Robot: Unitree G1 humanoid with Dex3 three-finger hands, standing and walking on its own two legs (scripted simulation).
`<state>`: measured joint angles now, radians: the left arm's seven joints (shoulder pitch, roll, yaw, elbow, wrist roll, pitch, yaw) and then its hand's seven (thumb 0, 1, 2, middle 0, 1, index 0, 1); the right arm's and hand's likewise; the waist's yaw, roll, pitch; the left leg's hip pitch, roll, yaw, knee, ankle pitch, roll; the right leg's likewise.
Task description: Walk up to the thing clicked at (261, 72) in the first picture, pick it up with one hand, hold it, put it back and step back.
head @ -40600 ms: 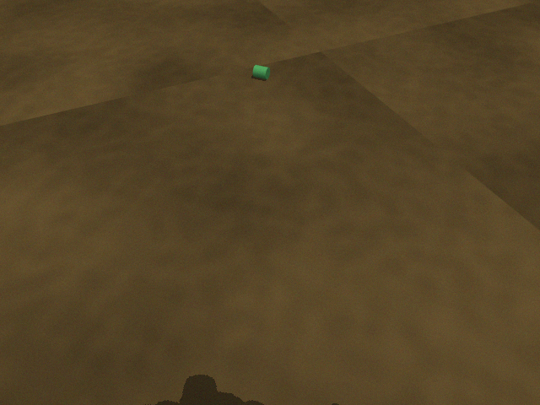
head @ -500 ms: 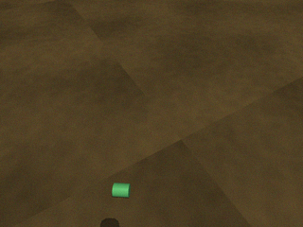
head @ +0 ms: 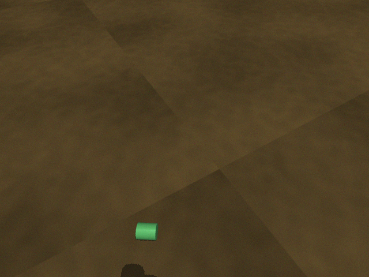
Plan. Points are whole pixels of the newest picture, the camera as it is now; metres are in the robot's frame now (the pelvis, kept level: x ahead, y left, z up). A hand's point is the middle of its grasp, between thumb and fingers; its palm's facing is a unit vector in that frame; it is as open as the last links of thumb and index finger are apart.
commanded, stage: stand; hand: left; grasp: from above
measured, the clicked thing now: (147, 231) +0.47 +0.23 -0.74
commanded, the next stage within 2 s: step back in 0.10 s
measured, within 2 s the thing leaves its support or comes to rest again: neither
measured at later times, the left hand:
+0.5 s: hand out of the picture +0.08 +0.29 -0.18, palm faces -0.08 -0.92 -0.39, open 7.4 cm
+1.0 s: hand out of the picture -0.03 +0.26 -0.16, palm faces -0.12 -0.91 -0.40, open 7.4 cm
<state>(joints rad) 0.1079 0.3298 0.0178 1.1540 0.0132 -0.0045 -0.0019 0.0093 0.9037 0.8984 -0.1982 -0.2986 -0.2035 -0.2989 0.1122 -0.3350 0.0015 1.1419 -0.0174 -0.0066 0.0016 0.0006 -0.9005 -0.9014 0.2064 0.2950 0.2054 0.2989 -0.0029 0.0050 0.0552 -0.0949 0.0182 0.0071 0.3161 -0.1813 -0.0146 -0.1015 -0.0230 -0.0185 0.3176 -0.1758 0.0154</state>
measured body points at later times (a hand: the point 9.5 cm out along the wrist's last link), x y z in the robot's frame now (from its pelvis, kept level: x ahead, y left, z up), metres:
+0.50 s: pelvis -0.07 +0.03 -0.03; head -0.01 +0.04 +0.41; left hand +0.08 +0.34 -0.16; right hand +0.01 -0.31 -0.14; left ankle -0.09 +0.14 -0.75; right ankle +0.00 -0.13 -0.75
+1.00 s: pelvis -0.17 +0.01 -0.03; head -0.11 -0.01 +0.42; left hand -0.03 +0.30 -0.13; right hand -0.10 -0.31 -0.16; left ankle -0.14 +0.15 -0.70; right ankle -0.15 -0.11 -0.75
